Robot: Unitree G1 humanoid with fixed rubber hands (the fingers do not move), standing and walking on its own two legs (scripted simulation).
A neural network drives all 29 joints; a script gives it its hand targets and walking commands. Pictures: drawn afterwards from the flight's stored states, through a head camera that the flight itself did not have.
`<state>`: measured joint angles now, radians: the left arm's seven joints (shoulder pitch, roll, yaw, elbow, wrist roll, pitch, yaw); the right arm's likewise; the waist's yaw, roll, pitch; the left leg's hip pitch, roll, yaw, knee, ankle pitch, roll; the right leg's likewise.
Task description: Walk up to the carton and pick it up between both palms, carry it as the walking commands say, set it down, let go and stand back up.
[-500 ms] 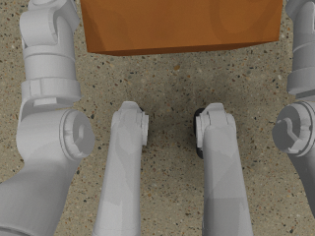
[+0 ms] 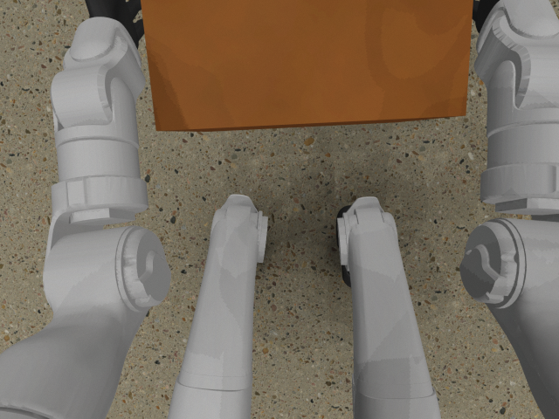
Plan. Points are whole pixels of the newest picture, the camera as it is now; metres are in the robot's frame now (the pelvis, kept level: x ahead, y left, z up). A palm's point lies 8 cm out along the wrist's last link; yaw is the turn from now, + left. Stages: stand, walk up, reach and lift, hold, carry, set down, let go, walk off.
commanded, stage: reach and lift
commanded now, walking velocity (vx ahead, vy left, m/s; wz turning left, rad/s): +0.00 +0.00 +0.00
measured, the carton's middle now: (300, 25) +0.55 +0.01 -0.14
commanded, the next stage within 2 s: none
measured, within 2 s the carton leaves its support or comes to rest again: neither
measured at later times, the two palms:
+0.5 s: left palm (86, 15) +0.50 +0.19 +0.00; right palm out of the picture +0.52 -0.19 +0.00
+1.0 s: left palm out of the picture +0.47 +0.21 +0.10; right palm out of the picture +0.49 -0.17 +0.10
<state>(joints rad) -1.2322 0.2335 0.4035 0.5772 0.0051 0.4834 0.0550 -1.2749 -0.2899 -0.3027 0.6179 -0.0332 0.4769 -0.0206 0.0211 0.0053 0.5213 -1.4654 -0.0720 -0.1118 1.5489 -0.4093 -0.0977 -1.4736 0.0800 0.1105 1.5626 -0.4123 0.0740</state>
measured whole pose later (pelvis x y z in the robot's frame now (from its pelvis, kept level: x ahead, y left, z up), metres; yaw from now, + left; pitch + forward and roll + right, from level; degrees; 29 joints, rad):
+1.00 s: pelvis +0.06 +0.00 +0.12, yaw +1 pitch +20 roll +1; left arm -0.77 0.07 0.43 0.60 0.09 0.45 0.01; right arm -0.80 -0.10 -0.35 0.61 -0.16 0.45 0.01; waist 0.03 0.00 0.05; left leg -1.07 -0.07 -0.13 1.03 -0.30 -0.07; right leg -1.08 0.05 0.12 1.05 -0.32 0.05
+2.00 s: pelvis +0.14 +0.01 +0.22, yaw +0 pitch +3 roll +0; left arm -0.26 -0.06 0.33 0.38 0.22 0.59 -0.04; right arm -0.26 0.02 -0.30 0.39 -0.23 0.57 0.07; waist 0.01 0.00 -0.11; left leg -0.26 -0.01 -0.10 0.36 -0.16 -0.02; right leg -0.24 0.01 0.11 0.34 -0.16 0.03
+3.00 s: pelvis +0.15 +0.01 +0.23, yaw +1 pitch -4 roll +0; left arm -0.19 -0.09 0.32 0.21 0.25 0.70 -0.07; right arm -0.19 0.05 -0.26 0.19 -0.27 0.70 0.10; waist -0.02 0.02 -0.03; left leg -0.03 -0.01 -0.11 0.22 -0.11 -0.02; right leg -0.03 -0.01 0.10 0.22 -0.13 0.03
